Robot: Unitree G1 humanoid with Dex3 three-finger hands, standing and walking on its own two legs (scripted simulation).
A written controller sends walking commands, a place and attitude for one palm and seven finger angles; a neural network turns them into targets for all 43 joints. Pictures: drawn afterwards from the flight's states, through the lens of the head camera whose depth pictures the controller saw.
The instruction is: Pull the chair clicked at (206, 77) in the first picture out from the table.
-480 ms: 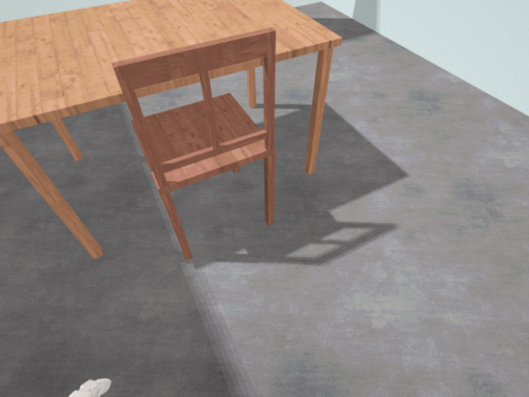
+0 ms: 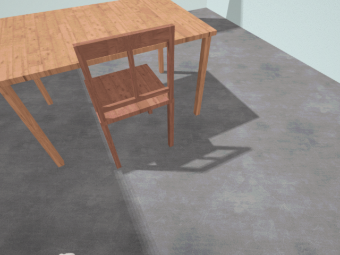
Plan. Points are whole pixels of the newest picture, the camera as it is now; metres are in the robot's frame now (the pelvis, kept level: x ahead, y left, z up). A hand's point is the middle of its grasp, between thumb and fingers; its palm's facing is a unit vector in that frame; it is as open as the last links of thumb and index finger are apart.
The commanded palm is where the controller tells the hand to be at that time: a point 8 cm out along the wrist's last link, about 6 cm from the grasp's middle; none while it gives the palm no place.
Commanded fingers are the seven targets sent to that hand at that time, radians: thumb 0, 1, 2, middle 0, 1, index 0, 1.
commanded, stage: stand and wait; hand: left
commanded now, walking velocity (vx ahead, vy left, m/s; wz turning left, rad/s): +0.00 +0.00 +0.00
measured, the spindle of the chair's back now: (133, 75) +0.88 +0.23 -0.09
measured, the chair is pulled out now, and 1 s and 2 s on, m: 0.00 0.00 0.00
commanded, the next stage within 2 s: look at it before walking up in 0.54 s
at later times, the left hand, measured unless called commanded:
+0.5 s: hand out of the picture +0.05 +0.24 -0.15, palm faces -0.03 -0.94 -0.33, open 7.4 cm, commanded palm none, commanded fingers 0.00 0.90 0.90 -0.20 -0.30 -0.20 -0.30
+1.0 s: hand out of the picture +0.05 +0.26 -0.15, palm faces -0.03 -0.95 -0.32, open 7.4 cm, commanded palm none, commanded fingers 0.00 0.90 0.90 -0.20 -0.30 -0.20 -0.30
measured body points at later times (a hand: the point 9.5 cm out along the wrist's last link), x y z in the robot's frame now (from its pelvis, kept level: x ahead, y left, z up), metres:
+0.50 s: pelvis -0.02 +0.00 +0.00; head -0.02 +0.00 +0.45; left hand +0.06 +0.29 -0.13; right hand +0.04 -0.29 -0.14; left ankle -0.03 +0.15 -0.74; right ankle -0.03 -0.09 -0.74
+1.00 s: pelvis -0.02 +0.01 +0.01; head -0.02 +0.01 +0.46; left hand +0.05 +0.30 -0.13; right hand +0.04 -0.28 -0.13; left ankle -0.03 +0.15 -0.74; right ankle -0.03 -0.09 -0.74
